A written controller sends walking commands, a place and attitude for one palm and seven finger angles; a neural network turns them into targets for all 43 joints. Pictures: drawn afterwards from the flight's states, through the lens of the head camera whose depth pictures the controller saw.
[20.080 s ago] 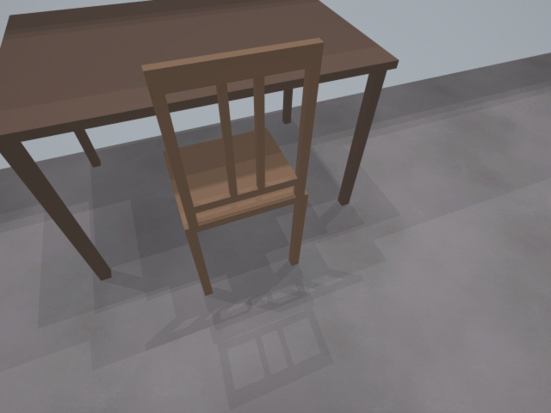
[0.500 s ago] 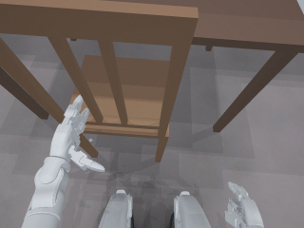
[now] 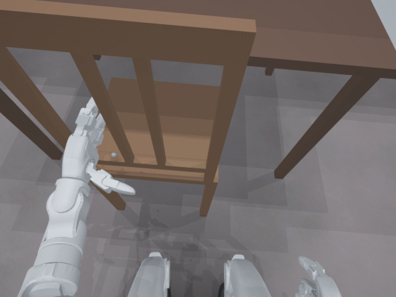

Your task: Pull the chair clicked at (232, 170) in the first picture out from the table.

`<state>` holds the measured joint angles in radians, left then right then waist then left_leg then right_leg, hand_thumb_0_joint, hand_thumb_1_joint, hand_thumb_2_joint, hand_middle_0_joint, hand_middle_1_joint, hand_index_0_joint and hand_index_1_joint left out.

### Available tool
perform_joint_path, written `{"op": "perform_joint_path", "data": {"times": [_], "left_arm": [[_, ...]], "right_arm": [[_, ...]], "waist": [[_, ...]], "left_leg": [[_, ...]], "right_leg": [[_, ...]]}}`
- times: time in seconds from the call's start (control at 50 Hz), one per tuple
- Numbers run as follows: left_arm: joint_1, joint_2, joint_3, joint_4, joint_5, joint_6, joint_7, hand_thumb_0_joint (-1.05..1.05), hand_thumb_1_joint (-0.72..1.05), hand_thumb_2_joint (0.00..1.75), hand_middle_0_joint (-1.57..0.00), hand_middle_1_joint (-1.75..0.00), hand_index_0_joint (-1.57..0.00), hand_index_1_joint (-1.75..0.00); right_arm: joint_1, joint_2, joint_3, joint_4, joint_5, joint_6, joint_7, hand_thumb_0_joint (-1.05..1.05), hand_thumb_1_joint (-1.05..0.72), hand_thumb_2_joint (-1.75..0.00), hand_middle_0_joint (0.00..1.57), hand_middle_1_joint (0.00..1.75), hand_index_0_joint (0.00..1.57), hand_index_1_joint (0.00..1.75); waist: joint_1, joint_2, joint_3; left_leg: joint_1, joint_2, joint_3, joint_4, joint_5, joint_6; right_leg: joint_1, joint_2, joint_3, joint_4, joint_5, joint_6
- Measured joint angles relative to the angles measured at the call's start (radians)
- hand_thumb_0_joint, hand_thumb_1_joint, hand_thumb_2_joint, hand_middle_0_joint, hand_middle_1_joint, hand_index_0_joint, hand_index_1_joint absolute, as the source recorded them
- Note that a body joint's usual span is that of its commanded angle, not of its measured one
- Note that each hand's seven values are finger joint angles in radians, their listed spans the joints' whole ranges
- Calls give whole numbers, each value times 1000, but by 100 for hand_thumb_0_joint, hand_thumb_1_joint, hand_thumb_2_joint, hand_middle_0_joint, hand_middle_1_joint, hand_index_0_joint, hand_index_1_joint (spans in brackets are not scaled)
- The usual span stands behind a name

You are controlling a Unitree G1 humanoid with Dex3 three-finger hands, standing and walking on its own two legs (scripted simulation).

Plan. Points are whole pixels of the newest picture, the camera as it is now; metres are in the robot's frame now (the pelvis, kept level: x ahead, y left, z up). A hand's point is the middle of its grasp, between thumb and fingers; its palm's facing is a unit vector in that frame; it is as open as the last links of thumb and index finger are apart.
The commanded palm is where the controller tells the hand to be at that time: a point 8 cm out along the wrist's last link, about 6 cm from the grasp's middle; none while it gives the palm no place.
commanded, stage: push the fingers through the gap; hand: left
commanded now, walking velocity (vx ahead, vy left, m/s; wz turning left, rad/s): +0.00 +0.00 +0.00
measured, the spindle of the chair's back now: (112, 121) +0.45 +0.18 +0.04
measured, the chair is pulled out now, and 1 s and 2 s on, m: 0.00 0.00 0.02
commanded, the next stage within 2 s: hook a spindle and tug to test in 0.70 s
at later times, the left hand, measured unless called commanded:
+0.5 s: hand (126, 146) +0.41 +0.16 +0.01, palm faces -0.10 -0.99 -0.03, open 16.9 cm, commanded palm +0.39 +0.21 +0.02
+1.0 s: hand (126, 142) +0.41 +0.15 +0.02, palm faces -0.07 -1.00 -0.06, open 16.5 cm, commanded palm +0.39 +0.21 +0.02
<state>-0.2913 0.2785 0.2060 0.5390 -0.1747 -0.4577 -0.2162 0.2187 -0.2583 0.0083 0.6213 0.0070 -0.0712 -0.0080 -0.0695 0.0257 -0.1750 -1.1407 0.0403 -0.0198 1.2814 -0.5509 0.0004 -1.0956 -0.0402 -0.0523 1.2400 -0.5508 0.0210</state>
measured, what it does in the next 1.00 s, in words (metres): stands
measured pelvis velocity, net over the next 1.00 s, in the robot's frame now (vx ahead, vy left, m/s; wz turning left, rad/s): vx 0.00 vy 0.00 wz -0.01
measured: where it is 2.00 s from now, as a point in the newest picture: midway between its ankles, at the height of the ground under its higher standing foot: outside the picture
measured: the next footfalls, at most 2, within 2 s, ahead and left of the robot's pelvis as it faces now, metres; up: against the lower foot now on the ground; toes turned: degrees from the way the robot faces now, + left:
none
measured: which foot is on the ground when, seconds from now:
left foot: down 0.00-1.00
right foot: down 0.00-1.00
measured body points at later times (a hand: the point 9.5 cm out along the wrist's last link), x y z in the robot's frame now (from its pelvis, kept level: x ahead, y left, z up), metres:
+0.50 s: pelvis +0.00 +0.00 +0.00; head +0.13 +0.01 +0.43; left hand +0.41 +0.21 +0.02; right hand +0.09 -0.26 -0.11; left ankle +0.02 +0.12 -0.62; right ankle +0.02 -0.14 -0.62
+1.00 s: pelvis +0.00 +0.00 +0.00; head +0.13 +0.01 +0.43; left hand +0.41 +0.21 +0.02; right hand +0.10 -0.26 -0.12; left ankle +0.02 +0.12 -0.62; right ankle +0.02 -0.14 -0.62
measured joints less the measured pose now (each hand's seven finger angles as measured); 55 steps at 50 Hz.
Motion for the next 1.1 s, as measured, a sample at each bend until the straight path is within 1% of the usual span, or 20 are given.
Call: {"op": "perform_joint_path", "data": {"times": [0.06, 0.1, 0.14, 0.18, 0.24, 0.28, 0.32, 0.38, 0.42, 0.48, 0.56, 0.64, 0.72, 0.8, 0.86, 0.92, 0.98, 1.1], "left_arm": [[-57, 10, -5, 83, 5, 41, -21, -2, -50, 30, -6, -7, -6, -8], [-65, 6, -12, 90, 9, 57, -28, -2, -50, 30, -6, -7, -6, -8], [-58, -8, -1, 69, 6, 53, -14, -2, -50, 30, -6, -8, -5, -8], [-55, -13, 9, 50, 12, 33, 1, -2, -50, 30, -7, -8, -5, -8], [-82, -2, 23, 58, 24, -6, 17, -2, -50, 30, -7, -8, -5, -8], [-120, 13, 31, 94, 29, -19, 17, -2, -50, 30, -7, -8, -5, -8], [-162, 30, 38, 148, 30, -15, 6, -2, -50, 30, -7, -8, -6, -8], [-195, 46, 43, 207, 23, 16, -17, -2, -50, 30, -6, -8, -6, -8], [-185, 42, 42, 212, 15, 33, -29, -2, -50, 30, -6, -8, -6, -8], [-146, 19, 36, 186, 12, 30, -32, -2, -50, 30, -6, -8, -6, -8], [-112, -5, 46, 145, 25, -12, -6, -2, -50, 30, -7, -8, -6, -8], [-133, 10, 55, 155, 38, -46, 15, -2, -50, 30, -7, -8, -7, -8], [-151, 23, 33, 166, 31, -30, 5, -2, -50, 30, -6, -8, -6, -8], [-151, 1, 0, 184, 23, -2, -8, -2, -50, 30, -6, -8, -6, -8], [-155, -17, 15, 183, 24, -4, 10, -2, -50, 30, -7, -8, -6, -9], [-162, -13, 25, 186, 42, -23, 27, -2, -50, 30, -8, -13, -7, -13], [-166, -1, 31, 188, 51, -37, 28, -2, -50, 30, -11, -21, -10, -21], [-169, 10, 29, 194, 37, -18, 6, -2, -50, 30, -19, -46, -19, -47]], "right_arm": [[-3, -3, -1, -6, 5, 12, 1, 1, -90, -90, 20, 30, 20, 30], [-4, -2, -5, -13, 4, 16, -1, 1, -90, -90, 20, 30, 20, 30], [-1, -1, -10, -17, 1, 15, -5, 1, -90, -90, 20, 30, 20, 30], [3, 1, -10, -13, -4, 14, -6, 1, -90, -90, 20, 30, 20, 30], [9, 4, -5, 4, -9, 14, -5, 1, -90, -90, 20, 30, 20, 30], [13, 6, -2, 14, -10, 18, -3, 1, -90, -90, 20, 30, 20, 30], [16, 6, 1, 20, -9, 25, 1, 1, -90, -90, 20, 30, 20, 30], [24, 5, 0, 14, -4, 39, 7, 1, -90, -90, 20, 30, 20, 30], [29, 4, -3, 4, 0, 47, 10, 1, -90, -90, 20, 30, 20, 30], [38, 2, -7, -6, 1, 50, 13, 1, -90, -90, 20, 30, 20, 30], [38, 4, -7, -5, -6, 49, 11, 1, -90, -90, 20, 30, 20, 30], [32, 7, -6, 3, -12, 45, 12, 1, -90, -90, 20, 30, 20, 30], [26, 5, -11, 2, -9, 51, 19, 1, -90, -90, 20, 30, 20, 30], [21, 2, -11, -3, -3, 58, 21, 1, -90, -90, 20, 30, 20, 30], [15, 5, -7, -8, -4, 60, 18, 1, -90, -90, 20, 30, 20, 30], [10, 9, -5, -12, -9, 59, 17, 1, -90, -90, 20, 30, 20, 30], [9, 10, -4, -14, -12, 60, 20, 1, -90, -90, 20, 30, 20, 30], [12, 6, -5, -12, -7, 68, 17, 1, -90, -90, 20, 30, 20, 30]], "waist": [[-9, 2, 8], [-16, 4, 19], [-19, 5, 30], [-20, 4, 34], [-21, 0, 30], [-23, 0, 23], [-26, 1, 17], [-32, 4, 14], [-35, 6, 16], [-35, 6, 20], [-35, -3, 26], [-35, -6, 22], [-28, 2, 19], [-21, 9, 16], [-22, 5, 17], [-26, -1, 19], [-28, -3, 18], [-28, 2, 23]], "left_leg": [[-18, 0, -4, 14, -1, 0], [-23, 2, -2, 15, 0, 0], [-22, 3, 2, 11, 3, 1], [-18, 4, 7, 4, 6, 2], [-16, 4, 10, -2, 8, 2], [-19, 4, 7, 1, 7, 2], [-24, 4, 5, 5, 5, 1], [-28, 6, 5, 5, 5, 1], [-24, 7, 9, 0, 6, 3], [-14, 9, 16, -13, 9, 5], [-3, 9, 22, -20, 9, 7], [-10, 7, 16, -11, 7, 5], [-14, 5, 10, -4, 5, 5], [-11, 2, 12, -11, 8, 7], [-11, 2, 15, -12, 10, 8], [-16, 3, 17, -8, 10, 7], [-24, 4, 15, 1, 7, 5], [-27, 5, 11, 5, 5, 3]], "right_leg": [[-16, 0, -3, 12, -1, -2], [-22, 2, -1, 12, 2, -2], [-23, 3, 3, 8, 7, 0], [-22, 4, 8, 3, 10, 1], [-22, 4, 11, 0, 12, 2], [-24, 4, 8, 2, 10, 1], [-27, 5, 6, 5, 9, 0], [-31, 6, 6, 3, 10, -1], [-29, 8, 10, -3, 13, 0], [-22, 9, 17, -15, 19, 3], [-15, 9, 22, -21, 20, 6], [-18, 8, 17, -12, 15, 5], [-18, 6, 12, -9, 14, 4], [-14, 4, 13, -15, 16, 6], [-17, 3, 17, -13, 17, 6], [-25, 4, 18, -6, 15, 5], [-33, 5, 17, 3, 12, 3], [-34, 6, 13, 6, 11, 1]]}}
